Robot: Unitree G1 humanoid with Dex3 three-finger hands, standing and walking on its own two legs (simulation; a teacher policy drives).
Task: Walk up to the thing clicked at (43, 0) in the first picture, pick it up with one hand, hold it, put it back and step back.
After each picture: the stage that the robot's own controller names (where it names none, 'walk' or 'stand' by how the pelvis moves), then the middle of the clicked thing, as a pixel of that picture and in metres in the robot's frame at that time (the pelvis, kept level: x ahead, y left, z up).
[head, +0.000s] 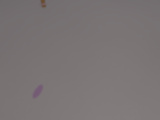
stand; (43, 3) +2.30 +0.59 -0.72
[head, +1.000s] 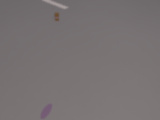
walk; (56, 16) +2.20 +0.30 -0.69
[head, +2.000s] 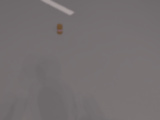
walk; (59, 29) +1.55 +0.15 -0.71
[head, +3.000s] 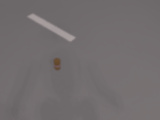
walk; (57, 64) +1.02 +0.18 -0.72
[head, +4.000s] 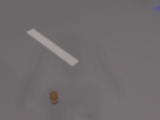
walk; (54, 98) +0.65 +0.17 -0.71
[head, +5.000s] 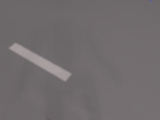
stand; out of the picture +0.39 +0.24 -0.70
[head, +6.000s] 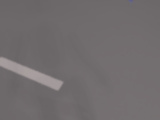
walk; out of the picture +0.32 +0.26 -0.71
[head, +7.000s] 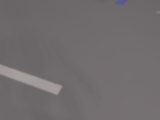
stand; out of the picture +0.31 +0.21 -0.72
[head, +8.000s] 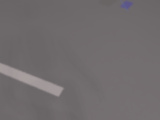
stand; out of the picture +0.31 +0.22 -0.73
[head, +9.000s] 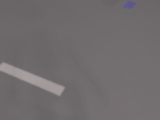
stand; out of the picture +0.33 +0.24 -0.73
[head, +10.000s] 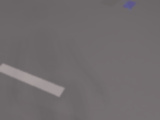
stand; out of the picture +0.32 +0.25 -0.73
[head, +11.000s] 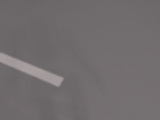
go down; out of the picture +0.33 +0.24 -0.72
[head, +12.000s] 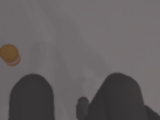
go down; (10, 55) +0.43 +0.25 -0.30
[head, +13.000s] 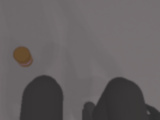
approach; (23, 57) +0.42 +0.25 -0.31
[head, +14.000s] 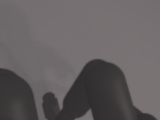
close in; out of the picture +0.41 +0.30 -0.23
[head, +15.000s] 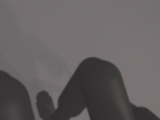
close; out of the picture +0.40 +0.30 -0.23
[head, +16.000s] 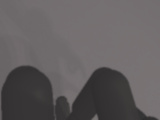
lift; out of the picture +0.33 +0.29 -0.18
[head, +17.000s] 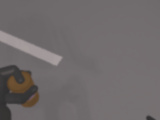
lift; (25, 90) +0.32 +0.19 +0.00
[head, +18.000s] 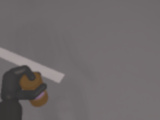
hold; (35, 90) +0.33 +0.16 +0.00
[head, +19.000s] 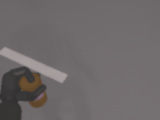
hold; (34, 91) +0.33 +0.17 +0.00
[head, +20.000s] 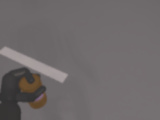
crouch; (34, 92) +0.32 +0.17 -0.01
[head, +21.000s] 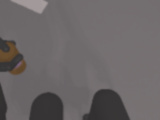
crouch; (11, 59) +0.41 +0.23 -0.10
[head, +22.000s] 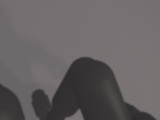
lower; out of the picture +0.42 +0.32 -0.23
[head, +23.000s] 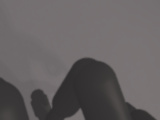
lower; out of the picture +0.41 +0.33 -0.23
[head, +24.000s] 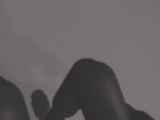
lower; out of the picture +0.41 +0.33 -0.23
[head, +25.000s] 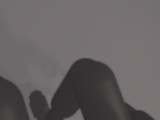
lower; out of the picture +0.40 +0.33 -0.23
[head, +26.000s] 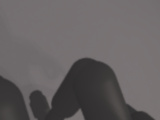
loosen; out of the picture +0.40 +0.33 -0.23
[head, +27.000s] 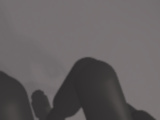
withdraw; out of the picture +0.39 +0.32 -0.23
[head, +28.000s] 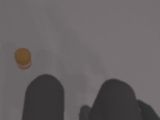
walk; (23, 59) +0.44 +0.26 -0.31
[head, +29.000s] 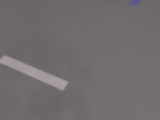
stand; out of the picture +0.35 +0.19 -0.66
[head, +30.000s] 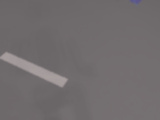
stand; out of the picture +0.36 +0.22 -0.67
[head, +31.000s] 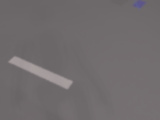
stand; out of the picture +0.39 +0.22 -0.72
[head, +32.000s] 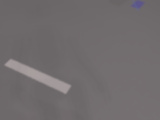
stand; out of the picture +0.34 +0.21 -0.73
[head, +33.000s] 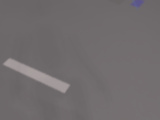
stand; out of the picture +0.33 +0.22 -0.73
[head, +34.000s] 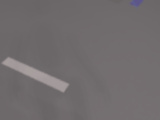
walk; out of the picture +0.33 +0.22 -0.73
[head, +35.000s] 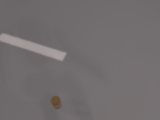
walk; (56, 102) +0.50 +0.20 -0.69
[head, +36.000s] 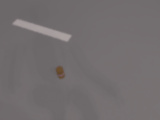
walk; (60, 72) +0.79 +0.24 -0.71
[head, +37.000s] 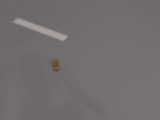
stand; (55, 65) +0.98 +0.22 -0.71
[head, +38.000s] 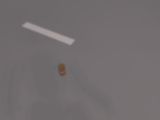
stand; (62, 69) +0.96 +0.21 -0.73
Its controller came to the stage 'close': yes
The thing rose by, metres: 0.71
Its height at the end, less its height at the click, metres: +0.00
